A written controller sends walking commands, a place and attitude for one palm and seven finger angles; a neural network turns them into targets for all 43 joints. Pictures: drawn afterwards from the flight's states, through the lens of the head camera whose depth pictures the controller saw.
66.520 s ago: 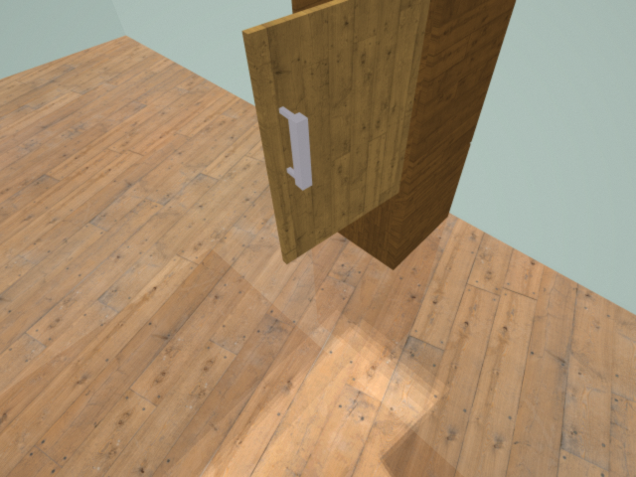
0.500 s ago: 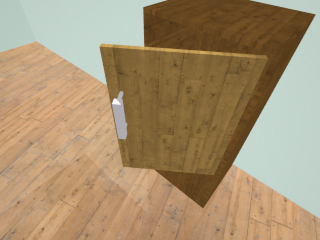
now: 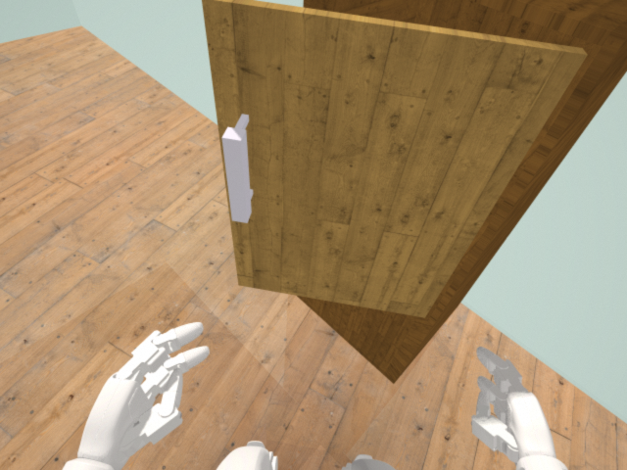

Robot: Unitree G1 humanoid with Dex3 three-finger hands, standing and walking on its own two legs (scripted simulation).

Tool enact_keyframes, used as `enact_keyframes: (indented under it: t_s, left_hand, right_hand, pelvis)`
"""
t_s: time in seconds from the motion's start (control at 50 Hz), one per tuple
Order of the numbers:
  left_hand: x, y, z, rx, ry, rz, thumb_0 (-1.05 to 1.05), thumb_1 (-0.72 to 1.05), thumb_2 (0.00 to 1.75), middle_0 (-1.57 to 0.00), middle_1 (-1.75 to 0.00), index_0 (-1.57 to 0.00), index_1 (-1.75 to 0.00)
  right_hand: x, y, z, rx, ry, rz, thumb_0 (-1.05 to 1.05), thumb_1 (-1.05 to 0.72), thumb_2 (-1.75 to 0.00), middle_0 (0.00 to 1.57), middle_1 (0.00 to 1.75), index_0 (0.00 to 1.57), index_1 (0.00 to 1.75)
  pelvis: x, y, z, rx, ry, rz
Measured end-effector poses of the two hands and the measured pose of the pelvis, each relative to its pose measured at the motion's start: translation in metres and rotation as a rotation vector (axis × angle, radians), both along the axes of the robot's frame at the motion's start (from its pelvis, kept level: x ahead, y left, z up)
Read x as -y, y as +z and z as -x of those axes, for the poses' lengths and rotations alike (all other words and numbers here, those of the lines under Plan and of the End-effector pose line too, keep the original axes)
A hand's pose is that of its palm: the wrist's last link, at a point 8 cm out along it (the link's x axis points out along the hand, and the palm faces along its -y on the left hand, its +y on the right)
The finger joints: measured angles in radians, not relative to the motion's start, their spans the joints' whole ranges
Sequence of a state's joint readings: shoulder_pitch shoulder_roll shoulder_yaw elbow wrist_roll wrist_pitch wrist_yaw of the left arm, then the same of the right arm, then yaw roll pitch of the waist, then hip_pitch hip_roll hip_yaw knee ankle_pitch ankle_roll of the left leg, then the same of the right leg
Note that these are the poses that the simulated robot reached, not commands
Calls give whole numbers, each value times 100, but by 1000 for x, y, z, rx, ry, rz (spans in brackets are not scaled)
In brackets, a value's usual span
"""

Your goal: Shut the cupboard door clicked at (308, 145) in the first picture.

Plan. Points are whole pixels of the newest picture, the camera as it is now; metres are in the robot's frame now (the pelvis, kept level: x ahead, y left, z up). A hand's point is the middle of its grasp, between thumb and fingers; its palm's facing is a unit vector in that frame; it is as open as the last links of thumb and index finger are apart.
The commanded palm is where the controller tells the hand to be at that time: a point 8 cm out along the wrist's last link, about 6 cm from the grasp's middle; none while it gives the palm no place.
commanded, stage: raise the hand and make a fist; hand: left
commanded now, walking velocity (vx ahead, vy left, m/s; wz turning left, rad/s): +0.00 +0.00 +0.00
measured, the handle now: (242, 170) +0.51 +0.14 +0.10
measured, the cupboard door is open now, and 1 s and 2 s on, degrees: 35 35 35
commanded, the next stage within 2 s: bring the fist close to the handle in 1.54 s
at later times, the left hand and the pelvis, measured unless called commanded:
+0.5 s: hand (158, 356) +0.23 +0.19 +0.06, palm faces -0.01 -1.00 -0.03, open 4.0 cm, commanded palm +0.20 +0.23 +0.06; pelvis +0.04 -0.01 +0.00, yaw +0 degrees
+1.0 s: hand (165, 337) +0.25 +0.18 +0.07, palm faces -0.12 -0.99 -0.03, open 3.1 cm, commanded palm +0.23 +0.25 +0.09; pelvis +0.04 +0.00 +0.01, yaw +1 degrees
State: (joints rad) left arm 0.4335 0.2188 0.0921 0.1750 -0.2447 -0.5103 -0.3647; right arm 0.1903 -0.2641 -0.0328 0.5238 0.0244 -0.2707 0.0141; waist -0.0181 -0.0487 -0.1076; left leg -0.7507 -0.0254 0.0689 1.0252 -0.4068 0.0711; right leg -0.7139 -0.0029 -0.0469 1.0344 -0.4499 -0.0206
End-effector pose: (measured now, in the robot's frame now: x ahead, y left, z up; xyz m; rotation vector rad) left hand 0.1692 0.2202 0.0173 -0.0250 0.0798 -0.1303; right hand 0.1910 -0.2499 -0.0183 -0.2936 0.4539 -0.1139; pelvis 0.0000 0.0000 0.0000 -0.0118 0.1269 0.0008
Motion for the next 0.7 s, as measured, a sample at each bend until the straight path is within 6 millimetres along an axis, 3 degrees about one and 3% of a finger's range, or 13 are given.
enact_keyframes:
  t_s: [0.06,0.12,0.18,0.24,0.28,0.36,0.44,0.54,0.7]
  left_hand:
    - [-13,-32,30,-120,68,10,1,90,90,-43,-56,-43,-55]
    - [-25,-18,41,-64,157,-23,2,90,90,-49,-62,-48,-61]
    - [-25,20,29,126,175,-63,3,90,90,-54,-67,-53,-67]
    - [-11,47,0,245,96,-76,3,90,90,-59,-73,-59,-73]
    - [1,46,-22,205,9,-76,2,90,90,-63,-77,-62,-77]
    - [12,22,-50,-56,-102,-56,2,90,90,-70,-85,-70,-85]
    - [-7,25,-49,-141,11,-40,2,90,90,-78,-93,-77,-93]
    - [-29,53,-40,17,143,-85,2,90,90,-87,-103,-86,-103]
    - [-3,34,-54,-27,-46,-51,2,90,90,-101,-119,-101,-119]
  right_hand:
    - [1,-4,-23,29,48,43,1,-91,-90,20,30,21,30]
    - [-7,-15,-42,34,96,53,1,-91,-90,20,30,20,30]
    - [-21,-34,-53,20,131,19,1,-91,-90,20,30,20,30]
    - [-37,-52,-53,-10,129,-50,1,-91,-90,20,30,21,30]
    - [-44,-60,-47,-46,99,-106,1,-91,-90,20,30,21,30]
    - [-47,-65,-26,-130,16,-176,1,-90,-90,20,30,21,30]
    - [-33,-61,-9,-192,-60,-162,1,-90,-90,21,30,21,30]
    - [-11,-58,-5,-229,-62,-84,1,-90,-90,20,30,21,30]
    - [3,-45,-23,-157,-70,-30,1,-91,-90,20,30,21,30]
  pelvis:
    - [5,-16,-3,-36,14,15]
    - [7,-26,-7,-53,30,37]
    - [6,-32,-10,-64,43,57]
    - [5,-33,-12,-76,44,67]
    - [6,-30,-15,-88,36,62]
    - [7,-18,-24,-102,17,39]
    - [8,-7,-37,-100,2,26]
    - [7,-4,-46,-108,16,33]
    - [2,-7,-44,-106,19,41]
